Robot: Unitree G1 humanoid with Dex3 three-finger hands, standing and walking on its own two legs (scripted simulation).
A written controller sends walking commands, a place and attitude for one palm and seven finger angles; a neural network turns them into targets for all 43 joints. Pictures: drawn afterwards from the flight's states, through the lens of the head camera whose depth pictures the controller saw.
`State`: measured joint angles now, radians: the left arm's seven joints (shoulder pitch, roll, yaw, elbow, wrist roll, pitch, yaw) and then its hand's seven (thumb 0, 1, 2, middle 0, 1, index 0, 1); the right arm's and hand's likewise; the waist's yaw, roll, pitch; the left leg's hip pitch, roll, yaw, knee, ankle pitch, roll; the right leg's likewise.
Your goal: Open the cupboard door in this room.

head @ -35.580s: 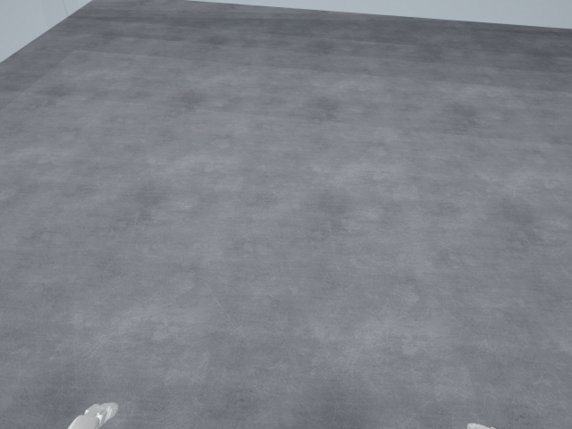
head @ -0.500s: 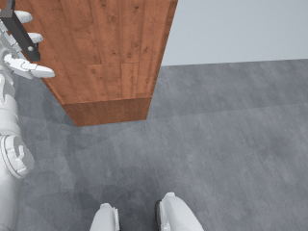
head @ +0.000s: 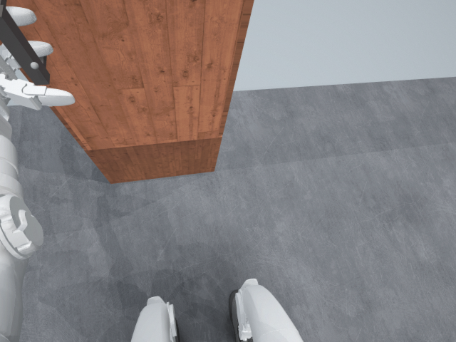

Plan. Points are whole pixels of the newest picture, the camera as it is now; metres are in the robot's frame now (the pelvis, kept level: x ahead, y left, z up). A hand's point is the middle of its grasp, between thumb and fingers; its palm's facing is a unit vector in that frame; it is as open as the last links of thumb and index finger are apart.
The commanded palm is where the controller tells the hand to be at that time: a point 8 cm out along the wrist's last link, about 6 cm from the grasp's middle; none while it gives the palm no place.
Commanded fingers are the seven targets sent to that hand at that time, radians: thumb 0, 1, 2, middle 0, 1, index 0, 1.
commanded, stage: close the thumb around the handle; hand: left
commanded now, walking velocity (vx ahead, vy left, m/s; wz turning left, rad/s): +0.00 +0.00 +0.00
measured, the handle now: (22, 39) +0.59 +0.25 +0.08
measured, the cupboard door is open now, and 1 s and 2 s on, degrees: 0 6 48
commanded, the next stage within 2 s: pull the door open along its arc in 0.56 s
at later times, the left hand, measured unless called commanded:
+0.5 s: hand (37, 66) +0.54 +0.23 +0.08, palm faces +0.02 -1.00 -0.03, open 5.7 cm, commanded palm +0.52 +0.26 +0.08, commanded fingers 0.00 0.90 0.90 -0.40 -1.35 -0.40 -1.35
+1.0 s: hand (41, 86) +0.51 +0.22 +0.08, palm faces +0.02 -1.00 -0.02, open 5.7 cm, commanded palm +0.45 +0.26 +0.08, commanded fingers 0.00 0.90 0.90 -0.40 -1.35 -0.40 -1.35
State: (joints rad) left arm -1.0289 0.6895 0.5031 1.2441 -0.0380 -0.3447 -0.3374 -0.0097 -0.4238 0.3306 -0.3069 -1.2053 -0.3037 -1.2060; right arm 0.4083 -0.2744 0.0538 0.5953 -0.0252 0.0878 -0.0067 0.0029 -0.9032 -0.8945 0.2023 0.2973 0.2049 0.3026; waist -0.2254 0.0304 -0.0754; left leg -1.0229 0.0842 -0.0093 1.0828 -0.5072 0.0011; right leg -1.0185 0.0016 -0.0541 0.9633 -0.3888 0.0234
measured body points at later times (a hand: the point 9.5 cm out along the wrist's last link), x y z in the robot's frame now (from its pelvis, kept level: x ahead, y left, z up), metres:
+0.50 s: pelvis +0.00 +0.00 +0.00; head +0.17 +0.03 +0.42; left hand +0.53 +0.28 +0.08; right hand -0.02 -0.26 -0.10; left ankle -0.01 +0.11 -0.66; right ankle +0.03 -0.14 -0.66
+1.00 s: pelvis +0.01 +0.00 +0.01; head +0.15 +0.01 +0.44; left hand +0.50 +0.27 +0.08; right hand +0.01 -0.26 -0.10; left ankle -0.01 +0.11 -0.66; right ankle +0.03 -0.14 -0.66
